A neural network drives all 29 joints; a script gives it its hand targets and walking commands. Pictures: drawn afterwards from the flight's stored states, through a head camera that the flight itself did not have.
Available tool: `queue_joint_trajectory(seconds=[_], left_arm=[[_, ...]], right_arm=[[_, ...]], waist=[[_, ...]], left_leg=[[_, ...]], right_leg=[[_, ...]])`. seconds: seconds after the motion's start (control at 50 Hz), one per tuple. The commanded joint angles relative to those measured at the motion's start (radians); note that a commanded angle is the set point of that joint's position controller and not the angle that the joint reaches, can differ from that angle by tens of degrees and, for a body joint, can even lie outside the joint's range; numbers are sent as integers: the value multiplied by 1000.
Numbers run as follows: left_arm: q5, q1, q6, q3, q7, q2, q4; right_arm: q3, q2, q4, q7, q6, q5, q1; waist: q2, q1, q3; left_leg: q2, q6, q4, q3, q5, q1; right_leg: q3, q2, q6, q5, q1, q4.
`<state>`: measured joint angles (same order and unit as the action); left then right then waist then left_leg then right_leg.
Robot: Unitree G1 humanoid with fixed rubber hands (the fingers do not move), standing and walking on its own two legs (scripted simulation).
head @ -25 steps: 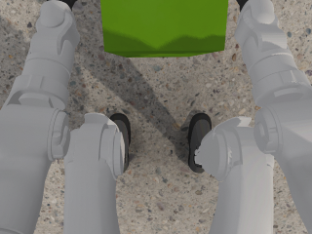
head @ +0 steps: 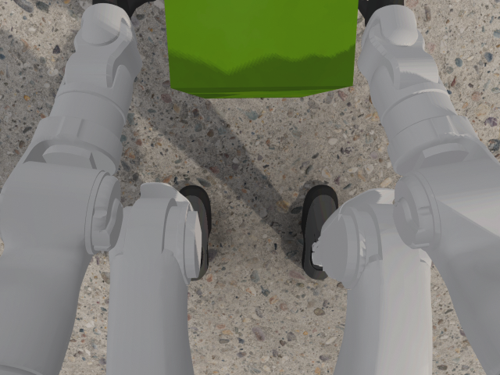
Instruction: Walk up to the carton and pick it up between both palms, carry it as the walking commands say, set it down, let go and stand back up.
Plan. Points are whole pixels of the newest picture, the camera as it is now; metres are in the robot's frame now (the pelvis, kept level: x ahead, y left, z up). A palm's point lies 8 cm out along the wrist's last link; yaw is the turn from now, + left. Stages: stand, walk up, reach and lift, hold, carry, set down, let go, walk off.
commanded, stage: reach and lift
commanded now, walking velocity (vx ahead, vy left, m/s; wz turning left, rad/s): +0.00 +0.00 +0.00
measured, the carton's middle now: (255, 27) +0.53 +0.02 -0.24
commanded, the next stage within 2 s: none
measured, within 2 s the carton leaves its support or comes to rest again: leaves its support in 0.70 s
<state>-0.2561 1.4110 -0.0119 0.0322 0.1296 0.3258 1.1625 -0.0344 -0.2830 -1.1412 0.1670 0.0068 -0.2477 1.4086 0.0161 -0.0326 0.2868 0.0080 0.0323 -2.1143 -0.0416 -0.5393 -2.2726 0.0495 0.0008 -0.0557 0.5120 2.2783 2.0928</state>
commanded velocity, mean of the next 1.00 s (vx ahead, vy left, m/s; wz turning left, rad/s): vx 0.00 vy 0.00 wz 0.00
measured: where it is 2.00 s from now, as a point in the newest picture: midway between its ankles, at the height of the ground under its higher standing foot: (256, 247)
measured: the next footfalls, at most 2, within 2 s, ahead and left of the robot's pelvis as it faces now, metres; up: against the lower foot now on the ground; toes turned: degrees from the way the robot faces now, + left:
none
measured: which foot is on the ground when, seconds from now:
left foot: down 0.00-1.00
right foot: down 0.00-1.00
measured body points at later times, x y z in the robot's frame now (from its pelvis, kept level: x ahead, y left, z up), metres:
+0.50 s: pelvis +0.00 +0.00 +0.00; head +0.37 +0.01 +0.25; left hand +0.55 +0.16 -0.18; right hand +0.56 -0.12 -0.19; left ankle +0.12 +0.13 -0.35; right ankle +0.12 -0.14 -0.35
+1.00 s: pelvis +0.01 +0.00 -0.02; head +0.36 +0.02 +0.27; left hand +0.56 +0.18 -0.16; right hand +0.57 -0.10 -0.16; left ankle +0.12 +0.13 -0.35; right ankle +0.12 -0.14 -0.35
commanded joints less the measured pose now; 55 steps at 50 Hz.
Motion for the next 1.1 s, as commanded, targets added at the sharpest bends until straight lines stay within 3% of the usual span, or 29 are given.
queue_joint_trajectory(seconds=[0.0, 0.1, 0.2, 0.28, 0.36, 0.42, 0.46, 0.54, 0.64, 0.74, 0.92, 1.08], left_arm=[[9, 248, -20, 10, 6, 80, -97], [25, 264, -22, 7, 13, 42, -112], [56, 272, -25, 21, 18, 4, -110], [54, 311, -29, -15, -5, -101, -125], [71, 392, -20, -56, -65, -328, -139], [103, 500, 6, -97, -151, -636, -151], [145, 528, 36, -77, -198, -755, -173], [204, 521, 93, -33, -262, -881, -216], [221, 482, 145, -14, -313, -996, -245], [234, 466, 185, 9, -354, -1060, -251], [212, 468, 230, -84, -367, -1175, -342], [251, 448, 247, -128, -325, -1191, -383]], right_arm=[[-5, -54, 96, 8, 18, 9, 248], [3, -13, 112, 17, 17, 23, 268], [30, 53, 113, 13, 15, 17, 291], [69, 150, 120, -3, 16, 16, 327], [114, 378, 131, -54, 9, 27, 414], [151, 686, 149, -135, -13, 59, 530], [125, 803, 159, -180, -37, 100, 559], [94, 938, 185, -237, -84, 152, 558], [90, 1026, 241, -273, -129, 165, 569], [38, 1080, 238, -287, -160, 198, 523], [23, 1131, 296, -298, -194, 227, 477], [89, 1164, 381, -315, -224, 211, 503]], waist=[[-5, -23, -1185], [-4, -29, -1192], [10, -65, -1174], [17, -63, -1160], [21, -65, -1151], [30, -61, -1138], [35, -60, -1123], [42, -75, -1129], [42, -80, -1158], [34, -43, -1167], [-48, 31, -1312], [-64, 17, -1388]], left_leg=[[-45, 6, 187, 84, 261, 585], [-53, 8, 189, 89, 266, 603], [-59, 5, 197, 93, 266, 609], [-64, 0, 197, 94, 264, 607], [-76, -4, 185, 93, 270, 593], [-93, -11, 165, 98, 257, 557], [-103, -14, 151, 111, 239, 535], [-109, -18, 128, 136, 234, 508], [-113, -18, 114, 151, 237, 516], [-112, -18, 105, 155, 233, 473], [-132, 6, 127, 147, 320, 563], [-151, 10, 178, 149, 334, 639]], right_leg=[[-103, 66, 6, -229, -620, -125], [-104, 80, 5, -232, -642, -126], [-103, 94, 0, -227, -643, -129], [-101, 105, 2, -229, -648, -135], [-100, 122, 8, -235, -634, -128], [-102, 143, 16, -230, -612, -115], [-110, 153, 20, -214, -591, -106], [-123, 163, 21, -205, -570, -86], [-139, 162, 20, -189, -565, -68], [-151, 163, 23, -200, -555, -65], [-189, 162, 29, -257, -540, -63], [-194, 160, 13, -238, -510, -112]])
